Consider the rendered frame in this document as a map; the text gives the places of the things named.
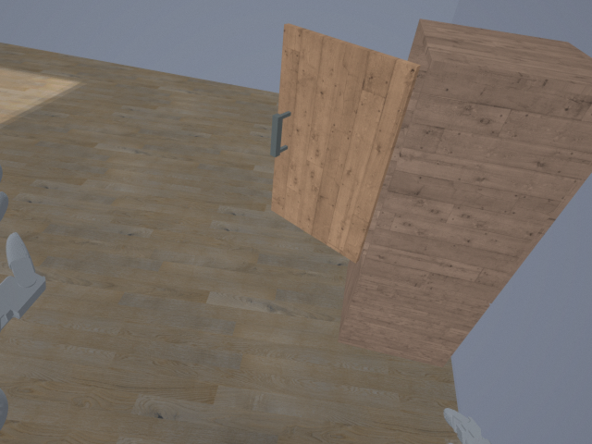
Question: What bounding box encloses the handle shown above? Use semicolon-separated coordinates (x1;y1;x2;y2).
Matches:
270;111;291;157

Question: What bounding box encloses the cupboard door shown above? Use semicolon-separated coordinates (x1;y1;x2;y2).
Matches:
271;23;421;264

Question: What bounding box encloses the right robot hand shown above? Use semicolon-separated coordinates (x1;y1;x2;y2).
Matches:
444;408;491;444

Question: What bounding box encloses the left robot hand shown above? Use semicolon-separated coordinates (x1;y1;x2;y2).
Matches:
0;165;46;332

